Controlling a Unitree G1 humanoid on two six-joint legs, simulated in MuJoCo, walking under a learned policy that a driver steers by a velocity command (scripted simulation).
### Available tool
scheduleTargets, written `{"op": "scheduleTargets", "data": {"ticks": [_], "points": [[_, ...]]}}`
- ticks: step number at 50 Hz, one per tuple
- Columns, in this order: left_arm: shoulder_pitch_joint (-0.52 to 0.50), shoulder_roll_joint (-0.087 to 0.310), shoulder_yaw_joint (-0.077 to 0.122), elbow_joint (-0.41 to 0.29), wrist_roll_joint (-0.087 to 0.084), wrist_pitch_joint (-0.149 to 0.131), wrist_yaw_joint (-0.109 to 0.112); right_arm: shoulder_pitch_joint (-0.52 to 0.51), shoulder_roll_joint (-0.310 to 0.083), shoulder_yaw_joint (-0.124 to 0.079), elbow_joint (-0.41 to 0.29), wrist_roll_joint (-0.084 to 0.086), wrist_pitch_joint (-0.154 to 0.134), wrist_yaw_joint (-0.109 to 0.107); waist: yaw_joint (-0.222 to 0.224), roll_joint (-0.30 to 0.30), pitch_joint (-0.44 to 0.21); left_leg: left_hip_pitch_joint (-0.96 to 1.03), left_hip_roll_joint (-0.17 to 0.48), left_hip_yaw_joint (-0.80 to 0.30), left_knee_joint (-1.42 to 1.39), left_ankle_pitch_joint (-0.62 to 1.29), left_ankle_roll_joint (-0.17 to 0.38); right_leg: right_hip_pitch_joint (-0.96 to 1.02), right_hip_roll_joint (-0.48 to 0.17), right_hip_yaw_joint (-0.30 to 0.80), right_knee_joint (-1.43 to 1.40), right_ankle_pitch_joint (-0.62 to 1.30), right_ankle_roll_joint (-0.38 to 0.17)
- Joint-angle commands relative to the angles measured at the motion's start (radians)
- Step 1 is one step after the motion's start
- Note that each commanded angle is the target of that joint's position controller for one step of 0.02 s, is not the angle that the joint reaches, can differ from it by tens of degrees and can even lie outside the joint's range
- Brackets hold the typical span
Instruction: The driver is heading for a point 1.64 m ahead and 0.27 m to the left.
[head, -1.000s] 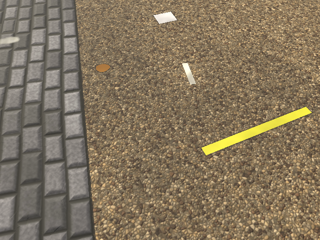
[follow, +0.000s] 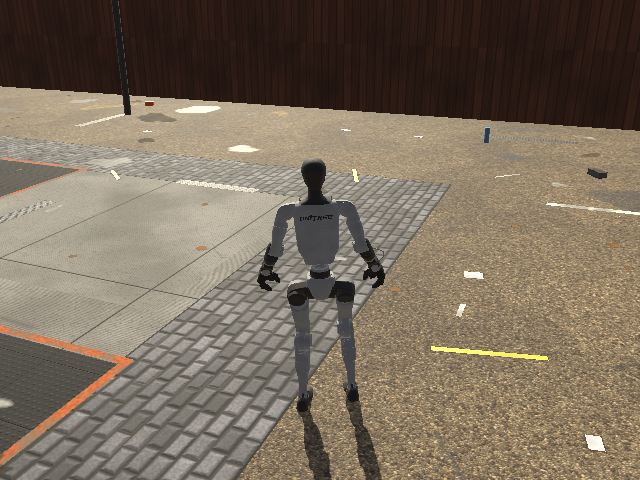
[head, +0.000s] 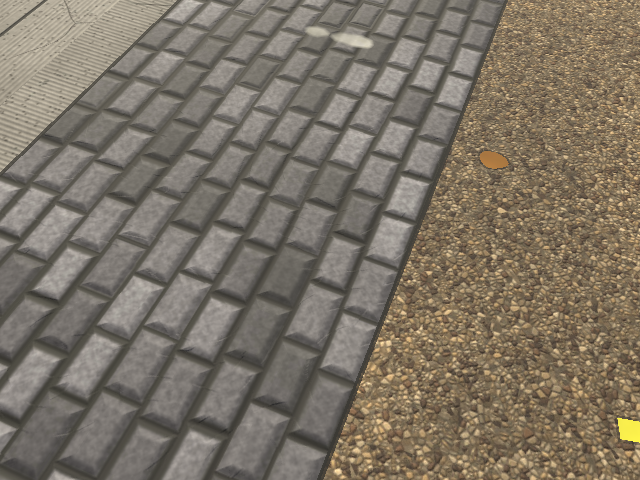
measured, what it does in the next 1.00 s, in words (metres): walks ahead, turning left: right foot, then left foot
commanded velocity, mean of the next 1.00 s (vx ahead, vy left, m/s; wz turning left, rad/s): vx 0.32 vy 0.00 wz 0.36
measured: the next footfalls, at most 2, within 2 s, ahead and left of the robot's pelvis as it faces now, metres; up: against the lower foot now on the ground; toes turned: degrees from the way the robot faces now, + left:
right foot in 0.20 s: +0.07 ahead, -0.14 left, +0.00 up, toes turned +13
left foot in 0.68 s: +0.21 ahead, +0.22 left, +0.00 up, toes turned +26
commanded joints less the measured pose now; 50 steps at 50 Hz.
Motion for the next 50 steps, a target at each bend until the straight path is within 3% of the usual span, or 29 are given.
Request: {"op": "scheduleTargets", "data": {"ticks": [1, 6, 9, 10, 11, 12, 13, 15, 16, 19, 23, 26, 29, 31, 32, 33, 34, 35, 36, 37, 38, 39, 41, 43, 46, 50], "points": [[-0.044, 0.071, 0.015, -0.080, -0.004, -0.021, -0.006, -0.017, -0.191, -0.056, -0.067, -0.001, -0.007, -0.005, -0.016, 0.171, -0.121, 0.135, 0.237, -0.291, -0.087, 0.211, 0.178, -0.013, 0.011, 0.020, -0.108, -0.010, 0.000], [-0.023, 0.079, 0.020, -0.083, -0.014, -0.041, -0.023, -0.043, -0.192, -0.060, -0.073, 0.008, 0.003, 0.007, -0.012, 0.186, -0.136, 0.130, 0.221, -0.396, -0.043, 0.295, 0.166, 0.099, 0.038, 0.027, -0.271, -0.032, -0.024], [0.064, 0.077, 0.028, -0.056, -0.016, -0.051, -0.029, -0.073, -0.158, -0.047, -0.080, 0.026, 0.009, 0.000, 0.048, 0.151, -0.156, 0.001, 0.132, -0.382, -0.011, -0.081, 0.097, 0.340, 0.015, 0.001, -0.548, 0.154, -0.072], [0.110, 0.122, 0.037, -0.056, -0.005, -0.049, -0.022, -0.028, -0.097, -0.029, -0.076, 0.017, 0.006, 0.001, 0.044, 0.015, -0.193, -0.145, 0.057, -0.287, 0.150, -0.357, 0.039, 0.503, -0.158, 0.159, -0.591, 0.068, -0.138], [0.153, 0.202, 0.051, -0.046, 0.020, -0.047, -0.025, -0.017, -0.089, -0.029, -0.099, 0.023, -0.005, 0.000, 0.035, -0.194, -0.129, -0.380, -0.092, -0.076, 0.360, -0.445, -0.007, 0.521, -0.332, 0.447, -0.680, -0.144, -0.274], [0.123, 0.186, 0.049, -0.054, 0.032, -0.062, -0.029, -0.042, -0.155, -0.047, -0.109, 0.009, -0.021, -0.001, 0.033, -0.181, -0.051, -0.459, 0.005, -0.071, 0.526, -0.373, -0.032, 0.434, -0.406, 0.546, -0.724, -0.273, -0.339], [0.078, 0.140, 0.035, -0.065, 0.019, -0.070, -0.021, -0.036, -0.191, -0.060, -0.093, 0.008, -0.025, 0.002, 0.017, -0.147, -0.015, -0.474, 0.040, -0.051, 0.587, -0.292, -0.046, 0.406, -0.365, 0.466, -0.732, -0.301, -0.316], [0.055, 0.101, 0.021, -0.071, -0.007, -0.072, -0.003, -0.004, -0.171, -0.063, -0.064, 0.001, -0.023, 0.007, 0.016, -0.129, -0.009, -0.508, 0.064, -0.014, 0.656, -0.183, -0.089, 0.444, -0.287, 0.323, -0.730, -0.231, -0.256], [0.077, 0.095, 0.016, -0.066, -0.006, -0.074, 0.003, -0.017, -0.144, -0.056, -0.066, 0.004, -0.028, 0.016, 0.034, -0.119, -0.006, -0.517, 0.076, 0.006, 0.688, -0.134, -0.101, 0.445, -0.273, 0.262, -0.739, -0.169, -0.249], [0.150, 0.099, 0.015, -0.050, 0.005, -0.084, 0.004, -0.066, -0.094, -0.039, -0.090, 0.015, -0.044, 0.030, 0.075, -0.102, 0.001, -0.546, 0.104, 0.049, 0.656, -0.042, -0.120, 0.464, -0.258, 0.145, -0.766, -0.065, -0.256], [0.186, 0.127, 0.023, -0.031, 0.004, -0.087, -0.008, -0.108, -0.066, -0.026, -0.113, 0.014, -0.056, 0.047, 0.096, -0.095, 0.012, -0.532, 0.133, 0.073, 0.496, 0.028, -0.129, 0.490, -0.275, 0.041, -0.781, 0.066, -0.271], [0.195, 0.155, 0.032, -0.013, -0.007, -0.087, -0.017, -0.146, -0.042, -0.012, -0.126, 0.014, -0.062, 0.064, 0.104, -0.090, 0.031, -0.450, 0.145, 0.115, 0.356, 0.055, -0.111, 0.461, -0.282, -0.048, -0.777, 0.145, -0.263], [0.207, 0.177, 0.041, 0.007, -0.027, -0.083, -0.026, -0.165, -0.046, -0.008, -0.138, 0.018, -0.062, 0.078, 0.100, -0.088, 0.045, -0.365, 0.141, 0.159, 0.261, 0.016, -0.066, 0.457, -0.301, -0.104, -0.757, 0.184, -0.248], [0.212, 0.194, 0.045, 0.021, -0.040, -0.075, -0.030, -0.146, -0.060, -0.014, -0.143, 0.016, -0.061, 0.081, 0.071, -0.089, 0.029, -0.275, 0.109, 0.191, 0.208, -0.045, -0.021, 0.464, -0.321, -0.126, -0.699, 0.348, -0.237], [0.211, 0.198, 0.043, 0.031, -0.045, -0.072, -0.031, -0.080, -0.072, -0.024, -0.129, 0.013, -0.062, 0.079, 0.018, -0.080, -0.014, -0.134, 0.067, 0.213, 0.152, -0.043, 0.010, 0.439, -0.316, -0.151, -0.605, 0.557, -0.227], [0.221, 0.171, 0.029, 0.043, -0.045, -0.070, -0.032, 0.073, -0.111, -0.051, -0.082, 0.015, -0.063, 0.072, -0.066, -0.039, -0.105, 0.107, 0.021, 0.225, 0.082, 0.022, 0.046, 0.382, -0.277, -0.212, -0.415, 0.731, -0.201], [0.234, 0.127, 0.006, 0.035, -0.026, -0.078, -0.031, 0.245, -0.174, -0.080, -0.040, 0.019, -0.057, 0.057, -0.149, 0.012, -0.214, 0.398, 0.061, 0.140, 0.095, 0.029, 0.072, 0.204, -0.230, -0.247, -0.162, 0.616, -0.158], [0.287, -0.009, -0.042, -0.029, 0.012, -0.091, -0.037, 0.293, -0.305, -0.094, -0.039, 0.008, -0.062, 0.040, -0.084, 0.324, -0.329, 0.667, 0.387, -0.420, -0.012, -0.170, 0.221, -0.179, -0.074, -0.227, 0.244, -0.142, -0.080], [0.238, 0.085, -0.024, -0.009, -0.030, -0.111, -0.036, 0.295, -0.236, -0.072, -0.063, 0.003, -0.081, 0.044, -0.136, 0.216, -0.429, 0.636, 0.481, -0.650, -0.148, -0.242, 0.282, -0.243, -0.033, -0.005, 0.411, -0.233, -0.086], [0.162, 0.146, -0.003, -0.034, -0.066, -0.117, -0.040, 0.255, -0.183, -0.052, -0.043, -0.007, -0.095, 0.050, -0.133, 0.168, -0.281, 0.542, 0.450, -0.474, -0.153, -0.172, 0.237, -0.318, -0.075, 0.011, 0.441, -0.153, -0.103], [0.133, 0.132, -0.009, -0.041, -0.060, -0.120, -0.039, 0.210, -0.155, -0.043, -0.029, -0.003, -0.102, 0.051, -0.099, 0.144, -0.195, 0.423, 0.407, -0.330, -0.153, -0.091, 0.203, -0.305, -0.122, 0.000, 0.391, -0.069, -0.118], [0.124, 0.123, -0.009, -0.033, -0.038, -0.118, -0.037, 0.151, -0.119, -0.032, -0.025, -0.005, -0.105, 0.051, -0.065, 0.112, -0.139, 0.322, 0.364, -0.237, -0.173, -0.040, 0.179, -0.274, -0.153, 0.001, 0.332, 0.006, -0.119], [0.183, 0.108, -0.005, -0.003, -0.040, -0.092, -0.045, 0.083, -0.078, -0.020, -0.024, -0.018, -0.121, 0.049, -0.007, 0.138, -0.099, 0.199, 0.317, -0.106, -0.243, 0.063, 0.156, -0.171, -0.172, 0.018, 0.289, 0.110, -0.110], [0.207, 0.072, -0.009, 0.017, -0.040, -0.067, -0.046, 0.073, -0.075, -0.023, -0.002, -0.019, -0.143, 0.047, 0.015, 0.102, -0.068, 0.154, 0.307, -0.007, -0.280, 0.190, 0.152, -0.162, -0.155, 0.030, 0.263, 0.155, -0.093], [0.156, 0.049, -0.011, 0.004, -0.034, -0.057, -0.040, 0.080, -0.075, -0.026, 0.032, -0.028, -0.155, 0.038, 0.012, 0.076, -0.012, 0.148, 0.281, 0.118, -0.309, 0.293, 0.129, -0.225, -0.121, 0.061, 0.148, 0.279, -0.071], [0.037, 0.017, -0.026, -0.028, -0.028, -0.071, -0.062, 0.089, -0.093, -0.027, 0.060, -0.020, -0.153, 0.022, -0.027, 0.066, 0.029, 0.163, 0.254, 0.235, -0.346, 0.329, 0.077, -0.185, -0.093, -0.017, -0.126, 0.474, -0.081]]}}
